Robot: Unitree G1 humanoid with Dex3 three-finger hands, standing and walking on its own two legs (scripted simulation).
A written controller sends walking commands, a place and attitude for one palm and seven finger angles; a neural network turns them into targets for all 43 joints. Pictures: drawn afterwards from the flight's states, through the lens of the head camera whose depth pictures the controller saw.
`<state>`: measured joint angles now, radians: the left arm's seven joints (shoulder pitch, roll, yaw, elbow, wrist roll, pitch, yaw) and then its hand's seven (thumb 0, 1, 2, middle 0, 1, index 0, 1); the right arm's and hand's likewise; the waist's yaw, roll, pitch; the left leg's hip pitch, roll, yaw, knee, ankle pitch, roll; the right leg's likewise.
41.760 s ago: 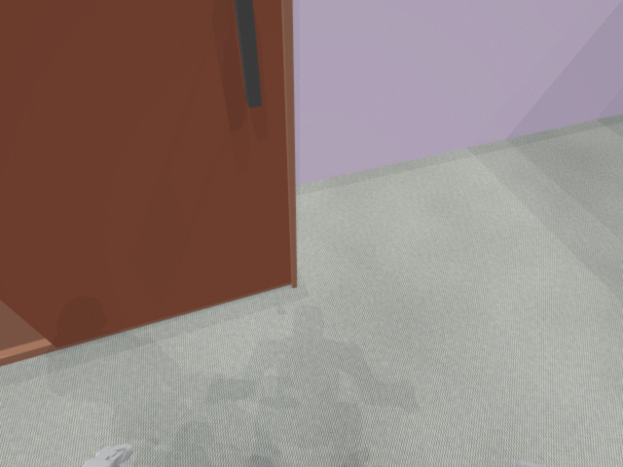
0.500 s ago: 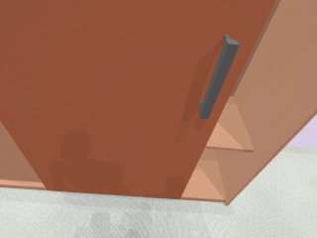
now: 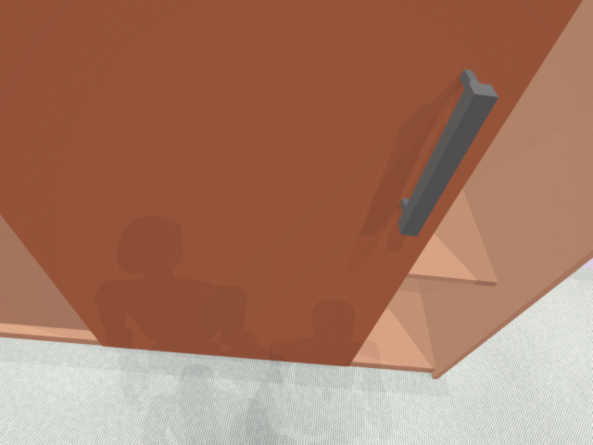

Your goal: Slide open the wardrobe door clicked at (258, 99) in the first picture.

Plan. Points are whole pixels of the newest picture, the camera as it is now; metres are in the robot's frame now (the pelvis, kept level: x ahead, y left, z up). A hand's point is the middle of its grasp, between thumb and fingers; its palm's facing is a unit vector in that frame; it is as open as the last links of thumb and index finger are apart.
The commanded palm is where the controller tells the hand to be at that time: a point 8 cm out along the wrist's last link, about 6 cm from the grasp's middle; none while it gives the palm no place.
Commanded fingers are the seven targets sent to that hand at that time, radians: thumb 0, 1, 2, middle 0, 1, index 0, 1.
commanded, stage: come to a stop and stand still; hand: right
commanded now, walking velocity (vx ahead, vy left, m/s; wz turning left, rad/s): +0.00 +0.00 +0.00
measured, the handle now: (434, 161) +0.46 -0.14 +0.18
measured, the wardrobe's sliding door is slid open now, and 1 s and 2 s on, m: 0.30 0.30 0.30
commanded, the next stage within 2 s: look again from close up in 0.48 s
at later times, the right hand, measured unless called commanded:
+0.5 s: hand out of the picture +0.03 -0.15 -0.16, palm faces +0.05 +0.97 -0.23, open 7.3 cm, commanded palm none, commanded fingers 0.00 -0.90 -0.90 0.20 0.30 0.20 0.30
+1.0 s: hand out of the picture +0.01 -0.15 -0.17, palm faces +0.06 +0.98 -0.20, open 7.3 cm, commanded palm none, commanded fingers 0.00 -0.90 -0.90 0.20 0.30 0.20 0.30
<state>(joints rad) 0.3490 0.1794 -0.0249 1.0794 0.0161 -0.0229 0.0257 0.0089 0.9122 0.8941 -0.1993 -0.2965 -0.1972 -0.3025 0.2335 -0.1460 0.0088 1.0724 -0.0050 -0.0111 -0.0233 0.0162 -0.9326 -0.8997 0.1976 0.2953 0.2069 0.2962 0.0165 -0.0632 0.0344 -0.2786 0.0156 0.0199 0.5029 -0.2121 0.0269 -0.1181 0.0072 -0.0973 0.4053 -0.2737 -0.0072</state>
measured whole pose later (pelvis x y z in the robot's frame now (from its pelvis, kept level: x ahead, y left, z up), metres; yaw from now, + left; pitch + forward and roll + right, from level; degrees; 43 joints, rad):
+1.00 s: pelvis +0.01 +0.02 +0.00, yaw -1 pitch -1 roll -1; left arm 0.34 0.12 -0.02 1.14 0.01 -0.03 0.04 0.01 0.91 0.89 -0.20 -0.30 -0.20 -0.30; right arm 0.27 -0.14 0.00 1.13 -0.01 -0.01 -0.03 0.01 -0.92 -0.90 0.20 0.30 0.20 0.30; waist 0.00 -0.02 0.04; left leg -0.21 -0.03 0.06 0.43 -0.20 0.06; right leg -0.08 -0.04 -0.06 0.39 -0.28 0.03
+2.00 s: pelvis -0.03 +0.01 -0.07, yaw -5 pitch +6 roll +1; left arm 0.17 0.28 0.02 0.49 -0.03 -0.29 0.02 0.01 0.91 0.89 -0.20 -0.30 -0.20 -0.30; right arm 0.52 -0.27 -0.16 -0.13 0.27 -0.33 0.23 0.02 -0.44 -0.71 0.23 0.59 0.24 0.59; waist -0.07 0.00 -0.05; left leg -0.69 0.03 0.12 1.01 -0.42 0.04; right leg -0.63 -0.01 0.01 1.06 -0.53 0.00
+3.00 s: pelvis -0.01 +0.00 +0.00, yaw -5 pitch -5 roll +1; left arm 0.17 0.27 -0.10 0.64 -0.07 -0.23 0.11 0.02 0.90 0.89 -0.21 -0.30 -0.20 -0.30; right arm -0.12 -0.50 -0.43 0.02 0.35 0.21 0.44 -0.01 0.50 -0.30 0.30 1.19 0.31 1.19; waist -0.08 -0.05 0.02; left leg -0.19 0.01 0.11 0.47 -0.20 0.03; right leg -0.12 -0.01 0.00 0.51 -0.31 0.00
